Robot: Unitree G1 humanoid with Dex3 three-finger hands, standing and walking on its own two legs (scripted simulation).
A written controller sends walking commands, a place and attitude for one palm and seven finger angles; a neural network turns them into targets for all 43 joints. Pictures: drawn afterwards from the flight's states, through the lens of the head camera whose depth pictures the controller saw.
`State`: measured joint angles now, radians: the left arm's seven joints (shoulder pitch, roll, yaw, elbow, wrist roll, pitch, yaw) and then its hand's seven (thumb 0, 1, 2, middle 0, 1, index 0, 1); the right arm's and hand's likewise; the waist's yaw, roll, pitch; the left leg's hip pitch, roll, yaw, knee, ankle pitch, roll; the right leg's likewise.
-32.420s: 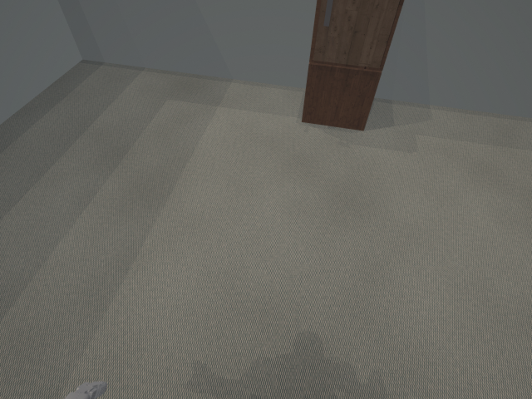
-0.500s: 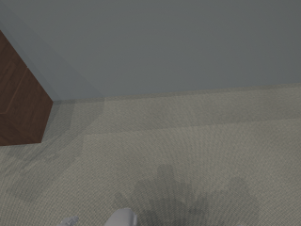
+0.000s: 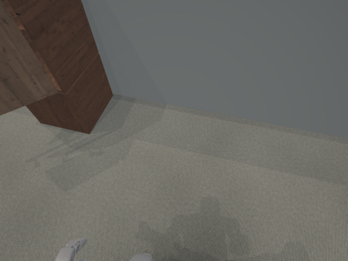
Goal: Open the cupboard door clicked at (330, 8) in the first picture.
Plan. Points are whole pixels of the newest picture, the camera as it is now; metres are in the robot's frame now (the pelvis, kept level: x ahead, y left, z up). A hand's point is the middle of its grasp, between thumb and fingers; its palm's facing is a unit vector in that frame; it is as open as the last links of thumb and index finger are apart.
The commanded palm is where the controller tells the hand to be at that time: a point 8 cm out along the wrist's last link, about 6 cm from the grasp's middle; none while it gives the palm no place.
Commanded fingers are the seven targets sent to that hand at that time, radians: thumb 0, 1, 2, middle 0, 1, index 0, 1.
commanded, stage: turn to face it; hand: left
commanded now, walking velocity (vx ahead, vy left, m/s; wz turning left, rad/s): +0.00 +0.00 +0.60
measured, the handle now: out of the picture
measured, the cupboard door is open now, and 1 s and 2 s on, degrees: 49 49 49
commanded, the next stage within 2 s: take the last steps up to it in 0.92 s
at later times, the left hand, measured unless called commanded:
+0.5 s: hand out of the picture +0.03 +0.24 -0.16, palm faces +0.32 -0.91 -0.25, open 7.4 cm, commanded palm none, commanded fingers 0.00 0.90 0.90 -0.20 -0.30 -0.20 -0.30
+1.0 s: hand out of the picture -0.04 +0.18 -0.17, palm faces +0.54 -0.81 -0.21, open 7.4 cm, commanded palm none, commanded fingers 0.00 0.90 0.90 -0.20 -0.30 -0.20 -0.30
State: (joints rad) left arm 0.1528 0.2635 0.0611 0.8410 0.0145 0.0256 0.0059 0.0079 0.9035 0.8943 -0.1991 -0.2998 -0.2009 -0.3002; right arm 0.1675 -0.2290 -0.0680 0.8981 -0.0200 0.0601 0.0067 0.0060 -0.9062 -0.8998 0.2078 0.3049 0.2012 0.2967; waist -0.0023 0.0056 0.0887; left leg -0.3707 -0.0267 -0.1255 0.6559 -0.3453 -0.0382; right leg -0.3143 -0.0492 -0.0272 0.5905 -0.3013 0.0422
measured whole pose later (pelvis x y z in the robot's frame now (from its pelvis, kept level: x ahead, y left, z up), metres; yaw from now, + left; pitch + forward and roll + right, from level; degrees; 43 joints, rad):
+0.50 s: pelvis +0.01 +0.00 +0.01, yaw +18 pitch +2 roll -1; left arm 0.15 0.27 0.07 0.89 0.01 0.06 0.00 0.01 0.90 0.89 -0.20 -0.30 -0.20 -0.30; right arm 0.15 -0.22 -0.05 0.89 -0.03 0.03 0.00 0.00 -0.91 -0.90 0.21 0.30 0.20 0.30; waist 0.00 -0.03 0.10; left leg -0.32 -0.02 -0.05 0.54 -0.25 0.01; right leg -0.44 -0.07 -0.02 0.95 -0.47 0.08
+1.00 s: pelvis +0.03 -0.01 +0.00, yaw +31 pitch +1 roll +1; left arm 0.22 0.24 0.05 0.96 0.01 0.07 0.01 0.01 0.90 0.89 -0.20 -0.30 -0.20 -0.30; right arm 0.12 -0.20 -0.04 0.92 -0.03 0.02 -0.01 0.00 -0.91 -0.90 0.20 0.30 0.20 0.30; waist 0.02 -0.06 0.10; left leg -0.29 -0.01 0.02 0.58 -0.31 0.02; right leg -0.38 -0.09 -0.05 0.93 -0.53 0.07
